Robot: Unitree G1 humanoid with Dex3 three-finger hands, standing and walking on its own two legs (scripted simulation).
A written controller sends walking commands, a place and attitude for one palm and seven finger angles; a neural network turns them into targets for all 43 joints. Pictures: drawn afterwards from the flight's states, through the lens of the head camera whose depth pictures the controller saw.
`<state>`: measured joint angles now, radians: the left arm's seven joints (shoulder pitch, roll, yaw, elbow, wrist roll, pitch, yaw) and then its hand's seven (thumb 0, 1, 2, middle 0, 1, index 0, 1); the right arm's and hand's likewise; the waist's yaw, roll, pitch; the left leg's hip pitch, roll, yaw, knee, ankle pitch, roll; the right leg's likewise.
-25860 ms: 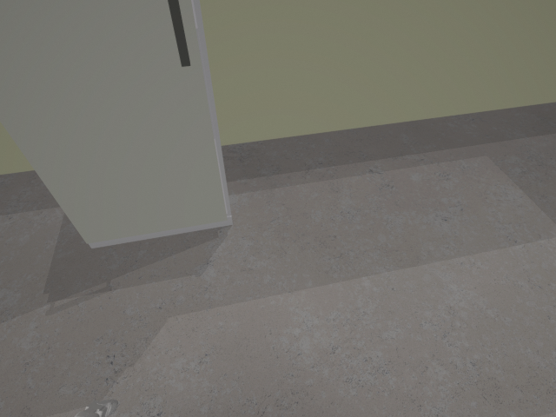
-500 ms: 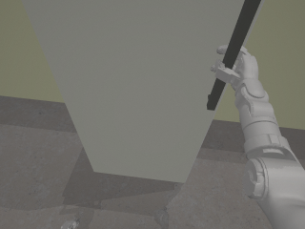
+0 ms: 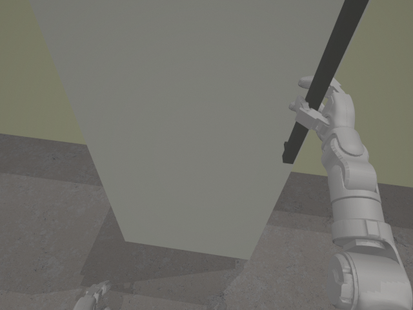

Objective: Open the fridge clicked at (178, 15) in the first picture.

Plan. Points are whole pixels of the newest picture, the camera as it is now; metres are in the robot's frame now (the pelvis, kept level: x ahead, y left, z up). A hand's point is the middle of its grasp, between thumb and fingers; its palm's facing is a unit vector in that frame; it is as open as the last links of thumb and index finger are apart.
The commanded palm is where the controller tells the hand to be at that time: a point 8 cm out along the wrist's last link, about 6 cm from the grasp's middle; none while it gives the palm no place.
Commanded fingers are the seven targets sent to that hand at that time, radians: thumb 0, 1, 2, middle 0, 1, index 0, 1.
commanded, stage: pull the door a little, standing still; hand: right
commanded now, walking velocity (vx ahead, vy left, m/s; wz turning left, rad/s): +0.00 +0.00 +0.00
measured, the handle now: (314, 86) +0.48 -0.15 +0.24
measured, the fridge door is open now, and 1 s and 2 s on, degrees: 0 20 49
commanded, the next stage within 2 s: walk backward, drawing the door open in 0.44 s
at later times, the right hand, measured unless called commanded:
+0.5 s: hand (303, 130) +0.38 -0.12 +0.21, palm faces +0.01 +1.00 -0.02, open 6.1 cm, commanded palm +0.31 -0.17 +0.21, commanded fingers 0.00 -0.90 -0.90 0.45 1.40 0.45 1.40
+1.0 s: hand (285, 194) +0.25 -0.07 +0.19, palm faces +0.13 +0.97 -0.22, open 7.3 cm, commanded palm +0.21 -0.12 +0.20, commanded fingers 0.00 -0.90 -0.90 0.45 1.40 0.45 1.40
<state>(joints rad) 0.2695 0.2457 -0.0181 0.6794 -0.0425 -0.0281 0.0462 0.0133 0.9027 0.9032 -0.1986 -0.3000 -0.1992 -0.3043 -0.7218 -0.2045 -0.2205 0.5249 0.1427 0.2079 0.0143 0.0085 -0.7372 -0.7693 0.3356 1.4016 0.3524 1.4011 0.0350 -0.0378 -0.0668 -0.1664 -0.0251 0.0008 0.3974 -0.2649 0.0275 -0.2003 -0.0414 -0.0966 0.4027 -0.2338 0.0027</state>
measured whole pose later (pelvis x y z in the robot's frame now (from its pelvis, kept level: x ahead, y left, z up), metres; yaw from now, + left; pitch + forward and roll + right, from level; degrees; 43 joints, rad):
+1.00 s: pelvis -0.03 +0.05 -0.01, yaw -4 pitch +1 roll -2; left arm 0.13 0.17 -0.03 0.54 0.01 0.08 0.06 0.01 0.90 0.90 -0.20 -0.30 -0.20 -0.30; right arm 0.08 -0.21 -0.02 -0.48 0.05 0.00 -0.10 -0.10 -0.63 -0.71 0.46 1.40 0.14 1.28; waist 0.02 -0.06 0.05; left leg -0.22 -0.04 0.13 0.49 -0.29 0.10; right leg -0.33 -0.04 0.01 0.61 -0.23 -0.01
